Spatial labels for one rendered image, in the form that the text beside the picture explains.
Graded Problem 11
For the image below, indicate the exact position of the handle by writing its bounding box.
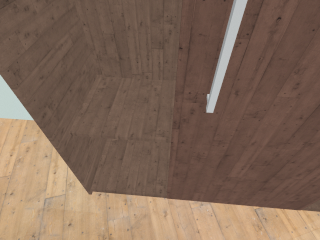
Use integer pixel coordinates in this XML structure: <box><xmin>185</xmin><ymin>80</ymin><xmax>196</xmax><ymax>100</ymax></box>
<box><xmin>206</xmin><ymin>0</ymin><xmax>248</xmax><ymax>113</ymax></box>

